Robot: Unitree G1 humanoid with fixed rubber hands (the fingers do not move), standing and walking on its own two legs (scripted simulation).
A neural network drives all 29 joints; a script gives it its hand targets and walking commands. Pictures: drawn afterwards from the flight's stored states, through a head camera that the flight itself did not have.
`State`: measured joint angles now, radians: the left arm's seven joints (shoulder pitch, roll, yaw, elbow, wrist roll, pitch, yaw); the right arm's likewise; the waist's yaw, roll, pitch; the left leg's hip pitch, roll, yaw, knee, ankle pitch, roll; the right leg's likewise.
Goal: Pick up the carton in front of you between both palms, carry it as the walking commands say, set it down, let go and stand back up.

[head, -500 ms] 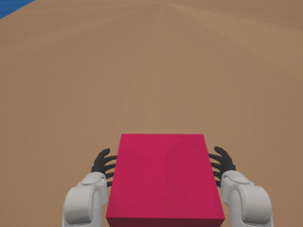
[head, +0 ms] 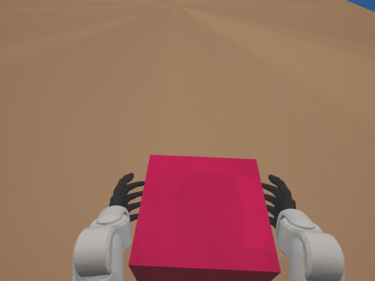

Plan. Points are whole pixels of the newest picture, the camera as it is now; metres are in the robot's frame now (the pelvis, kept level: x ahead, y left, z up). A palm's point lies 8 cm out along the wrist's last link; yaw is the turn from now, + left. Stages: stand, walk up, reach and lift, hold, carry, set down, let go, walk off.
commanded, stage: carry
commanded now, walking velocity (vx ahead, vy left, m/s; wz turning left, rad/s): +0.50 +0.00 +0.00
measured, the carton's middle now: (199, 232) +0.24 -0.01 +0.01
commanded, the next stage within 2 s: none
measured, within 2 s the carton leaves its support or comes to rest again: neither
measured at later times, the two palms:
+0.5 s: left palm (160, 128) +0.50 +0.09 +0.07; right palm (266, 127) +0.52 -0.21 +0.06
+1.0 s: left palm (160, 108) +0.60 +0.10 +0.07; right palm (258, 107) +0.60 -0.20 +0.07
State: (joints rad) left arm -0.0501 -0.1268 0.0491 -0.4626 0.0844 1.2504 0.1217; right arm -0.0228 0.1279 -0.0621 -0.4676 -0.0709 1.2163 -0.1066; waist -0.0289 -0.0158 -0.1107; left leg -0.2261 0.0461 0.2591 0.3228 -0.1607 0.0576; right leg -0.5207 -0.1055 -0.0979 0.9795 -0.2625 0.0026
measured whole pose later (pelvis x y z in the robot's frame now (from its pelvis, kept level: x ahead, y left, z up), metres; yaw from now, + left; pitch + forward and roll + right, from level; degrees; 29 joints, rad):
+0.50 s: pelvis +0.26 -0.07 +0.00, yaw +3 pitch +3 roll +2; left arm -0.03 -0.13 0.07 -0.45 0.06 1.16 0.11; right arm -0.05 0.13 -0.04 -0.47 -0.10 1.18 -0.10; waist 0.00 0.03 0.01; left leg -0.35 0.04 0.10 0.66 -0.44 -0.02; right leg -0.33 -0.03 -0.24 0.33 -0.07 -0.10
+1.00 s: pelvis +0.35 -0.06 -0.01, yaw +1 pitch +2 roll +0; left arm -0.09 -0.13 0.07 -0.29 0.13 1.18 0.10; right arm -0.08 0.13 -0.08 -0.30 -0.12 1.17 -0.08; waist 0.00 0.00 -0.13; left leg -0.25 0.06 0.14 0.51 -0.28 -0.01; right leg -0.24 -0.02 -0.21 0.50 -0.29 -0.06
